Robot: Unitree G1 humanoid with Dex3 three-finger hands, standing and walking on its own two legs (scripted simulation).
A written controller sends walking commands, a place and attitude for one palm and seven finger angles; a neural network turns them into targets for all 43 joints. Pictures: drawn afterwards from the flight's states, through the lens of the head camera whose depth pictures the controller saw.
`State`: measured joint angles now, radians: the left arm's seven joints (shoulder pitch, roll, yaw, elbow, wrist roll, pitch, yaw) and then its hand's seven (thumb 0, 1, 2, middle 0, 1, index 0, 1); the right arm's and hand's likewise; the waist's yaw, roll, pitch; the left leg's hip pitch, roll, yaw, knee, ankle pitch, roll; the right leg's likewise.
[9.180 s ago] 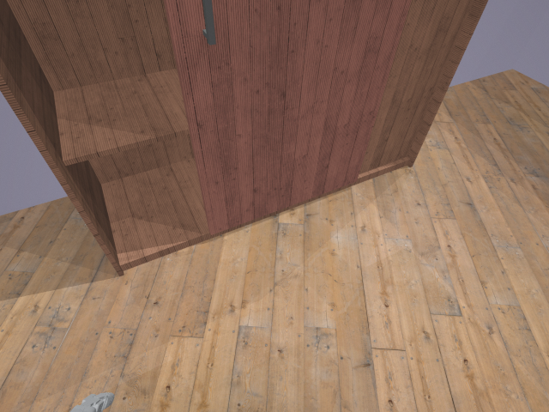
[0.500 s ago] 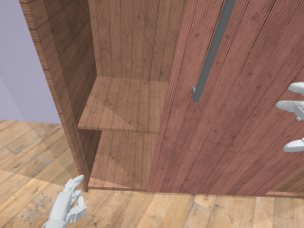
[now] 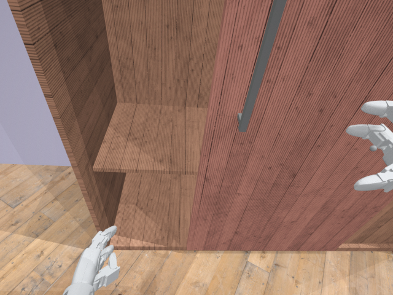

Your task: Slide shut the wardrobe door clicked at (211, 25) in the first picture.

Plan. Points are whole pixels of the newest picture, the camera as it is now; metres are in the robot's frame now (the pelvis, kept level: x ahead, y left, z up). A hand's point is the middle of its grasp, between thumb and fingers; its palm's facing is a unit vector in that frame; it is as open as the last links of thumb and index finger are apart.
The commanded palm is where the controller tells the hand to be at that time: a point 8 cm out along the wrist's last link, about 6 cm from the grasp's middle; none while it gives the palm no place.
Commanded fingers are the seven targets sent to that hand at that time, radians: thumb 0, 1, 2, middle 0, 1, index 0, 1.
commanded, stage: move the hooked fingers beside the handle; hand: right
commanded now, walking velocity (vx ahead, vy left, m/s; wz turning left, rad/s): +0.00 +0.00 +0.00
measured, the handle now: (257, 65) +0.50 -0.12 +0.27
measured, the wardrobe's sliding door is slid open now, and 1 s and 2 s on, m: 0.38 0.38 0.38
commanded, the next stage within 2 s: none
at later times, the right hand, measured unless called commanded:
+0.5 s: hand (344, 135) +0.32 -0.24 +0.24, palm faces +0.09 +0.99 -0.07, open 14.0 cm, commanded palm +0.30 -0.28 +0.24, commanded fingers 0.00 0.50 -0.30 0.30 1.20 0.30 1.20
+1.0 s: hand (310, 113) +0.39 -0.21 +0.23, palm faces +0.05 +1.00 -0.04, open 14.0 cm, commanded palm +0.36 -0.26 +0.23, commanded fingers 0.00 0.50 -0.30 0.30 1.20 0.30 1.20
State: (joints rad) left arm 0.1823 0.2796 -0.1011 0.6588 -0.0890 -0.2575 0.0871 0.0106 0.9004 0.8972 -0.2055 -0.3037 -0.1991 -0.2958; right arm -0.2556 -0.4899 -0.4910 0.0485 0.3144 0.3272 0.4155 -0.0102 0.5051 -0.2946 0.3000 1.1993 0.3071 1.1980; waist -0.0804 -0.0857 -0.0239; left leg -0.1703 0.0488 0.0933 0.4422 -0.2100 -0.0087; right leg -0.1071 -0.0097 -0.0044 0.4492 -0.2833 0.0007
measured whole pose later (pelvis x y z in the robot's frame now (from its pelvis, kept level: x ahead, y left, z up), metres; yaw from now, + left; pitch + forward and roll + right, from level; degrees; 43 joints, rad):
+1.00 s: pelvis +0.00 +0.00 +0.00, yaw +2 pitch -1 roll +0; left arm 0.23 0.29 -0.07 0.68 -0.09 -0.22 0.09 0.01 0.90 0.90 -0.20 -0.30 -0.20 -0.30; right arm -0.58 -0.43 -0.37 0.44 0.21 0.23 0.28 -0.01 0.50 -0.29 0.30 1.20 0.31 1.20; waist -0.01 -0.07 -0.02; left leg -0.23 0.04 0.07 0.43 -0.19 0.00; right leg -0.15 -0.02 -0.03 0.43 -0.27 0.00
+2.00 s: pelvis +0.01 +0.00 +0.00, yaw +1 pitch +0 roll +0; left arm 0.25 0.29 -0.05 0.71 -0.08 -0.18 0.09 0.01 0.90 0.90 -0.20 -0.30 -0.20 -0.30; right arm -0.70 -0.36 -0.29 0.54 0.18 0.21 0.19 -0.01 0.50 -0.29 0.30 1.20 0.30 1.20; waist -0.01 -0.06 -0.03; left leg -0.22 0.04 0.07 0.41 -0.19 -0.01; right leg -0.15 -0.02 -0.02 0.42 -0.27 0.00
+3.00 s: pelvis +0.01 +0.00 +0.00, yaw +3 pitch +1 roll +0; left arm 0.23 0.25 -0.06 0.69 -0.06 -0.14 0.07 0.01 0.90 0.90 -0.21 -0.30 -0.20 -0.30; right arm -0.76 -0.29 -0.28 0.60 0.13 0.19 0.07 -0.01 0.50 -0.30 0.30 1.20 0.31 1.20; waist 0.02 -0.06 -0.03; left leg -0.24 0.03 0.05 0.42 -0.19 -0.01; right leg -0.16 -0.02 -0.05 0.41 -0.27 0.00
